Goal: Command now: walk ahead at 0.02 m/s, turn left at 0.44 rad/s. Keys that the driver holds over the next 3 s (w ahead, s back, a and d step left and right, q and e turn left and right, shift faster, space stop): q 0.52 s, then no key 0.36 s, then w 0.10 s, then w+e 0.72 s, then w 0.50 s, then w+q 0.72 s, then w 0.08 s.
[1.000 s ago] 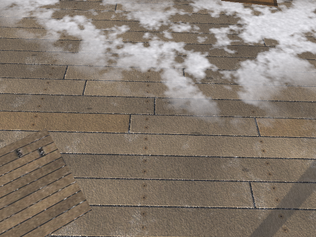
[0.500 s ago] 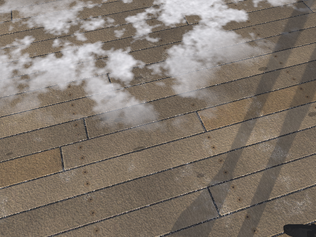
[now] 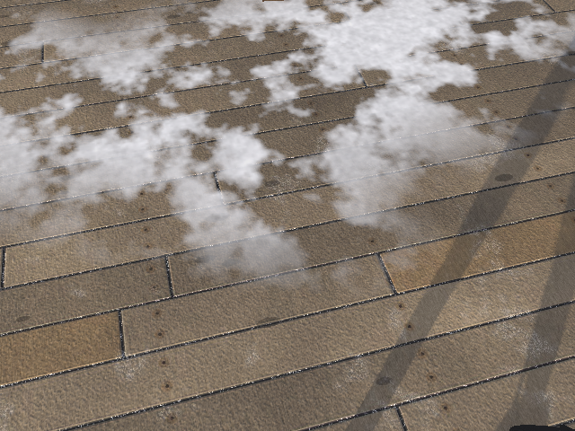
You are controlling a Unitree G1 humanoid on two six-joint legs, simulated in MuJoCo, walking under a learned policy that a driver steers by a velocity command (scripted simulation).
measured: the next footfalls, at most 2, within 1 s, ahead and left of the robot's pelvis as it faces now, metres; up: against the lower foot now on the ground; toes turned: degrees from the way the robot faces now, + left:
right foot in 0.18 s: -0.05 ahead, -0.15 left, +0.00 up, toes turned +11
left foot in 0.72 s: -0.08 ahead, +0.08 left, +0.00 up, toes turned +23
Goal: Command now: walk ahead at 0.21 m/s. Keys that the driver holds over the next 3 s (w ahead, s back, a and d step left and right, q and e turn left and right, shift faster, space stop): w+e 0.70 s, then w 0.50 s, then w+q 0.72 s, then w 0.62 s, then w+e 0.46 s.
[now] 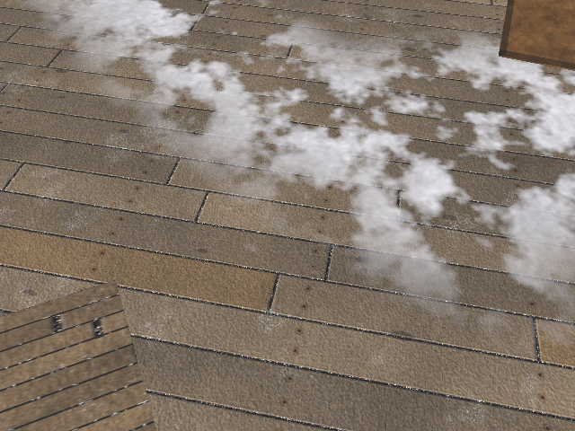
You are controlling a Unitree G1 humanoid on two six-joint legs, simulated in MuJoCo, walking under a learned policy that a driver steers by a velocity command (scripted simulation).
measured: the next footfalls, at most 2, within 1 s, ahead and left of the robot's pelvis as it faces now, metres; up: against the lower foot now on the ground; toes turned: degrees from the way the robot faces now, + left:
right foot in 0.18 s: +0.00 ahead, -0.10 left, +0.00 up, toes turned -7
left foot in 0.62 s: +0.40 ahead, +0.05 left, +0.00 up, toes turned -21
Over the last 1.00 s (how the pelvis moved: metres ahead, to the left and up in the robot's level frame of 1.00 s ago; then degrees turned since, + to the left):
-0.10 -0.02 0.01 24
